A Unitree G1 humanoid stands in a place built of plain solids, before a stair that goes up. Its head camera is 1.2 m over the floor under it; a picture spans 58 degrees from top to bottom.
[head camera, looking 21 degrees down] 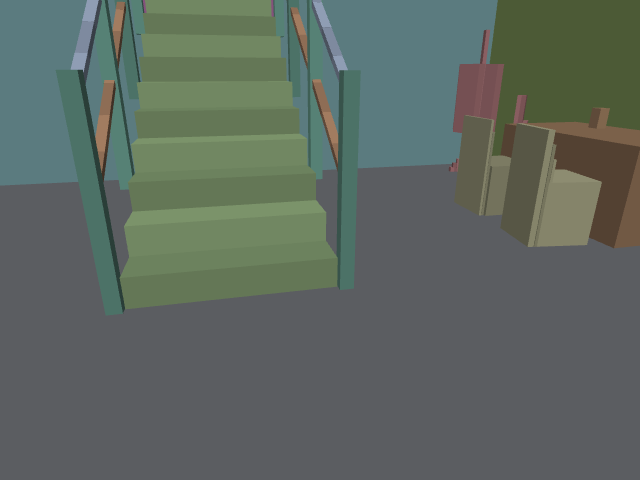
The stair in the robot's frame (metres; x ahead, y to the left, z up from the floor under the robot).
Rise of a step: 0.19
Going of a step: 0.29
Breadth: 1.20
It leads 13 degrees to the left of straight ahead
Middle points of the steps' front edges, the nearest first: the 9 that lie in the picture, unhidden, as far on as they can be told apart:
2.21 0.48 0.19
2.49 0.55 0.38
2.78 0.61 0.57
3.06 0.68 0.76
3.35 0.74 0.95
3.63 0.81 1.14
3.92 0.87 1.33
4.20 0.94 1.52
4.49 1.01 1.71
